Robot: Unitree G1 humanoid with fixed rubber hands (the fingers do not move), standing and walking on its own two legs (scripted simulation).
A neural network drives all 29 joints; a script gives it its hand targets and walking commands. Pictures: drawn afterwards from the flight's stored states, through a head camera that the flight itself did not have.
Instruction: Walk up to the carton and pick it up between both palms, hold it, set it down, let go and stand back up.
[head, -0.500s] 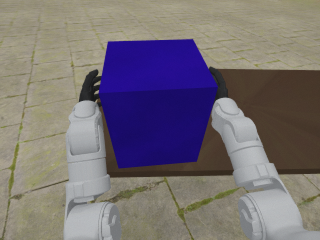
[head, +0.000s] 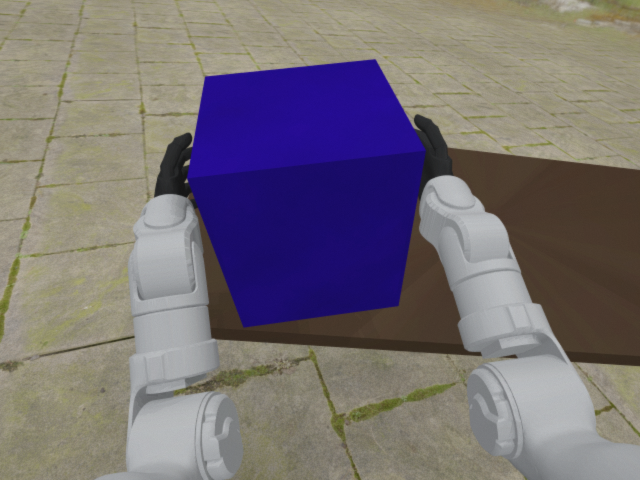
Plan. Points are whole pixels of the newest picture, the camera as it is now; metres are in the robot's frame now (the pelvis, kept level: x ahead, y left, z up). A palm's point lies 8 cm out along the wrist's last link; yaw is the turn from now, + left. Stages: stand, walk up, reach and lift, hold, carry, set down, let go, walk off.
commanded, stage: hold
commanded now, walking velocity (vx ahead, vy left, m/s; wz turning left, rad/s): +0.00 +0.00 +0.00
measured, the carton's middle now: (307, 197) +0.40 +0.02 +0.18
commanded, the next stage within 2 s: set down in 1.28 s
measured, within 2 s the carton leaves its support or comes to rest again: neither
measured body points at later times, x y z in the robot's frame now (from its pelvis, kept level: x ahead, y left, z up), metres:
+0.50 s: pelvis +0.01 +0.02 +0.00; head -0.05 +0.04 +0.45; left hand +0.39 +0.18 +0.21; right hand +0.38 -0.13 +0.22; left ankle +0.04 +0.13 -0.75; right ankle +0.04 -0.09 -0.75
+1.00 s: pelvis +0.01 +0.04 +0.00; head -0.05 +0.02 +0.44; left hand +0.39 +0.15 +0.25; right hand +0.36 -0.15 +0.20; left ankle +0.04 +0.13 -0.75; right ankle +0.04 -0.09 -0.75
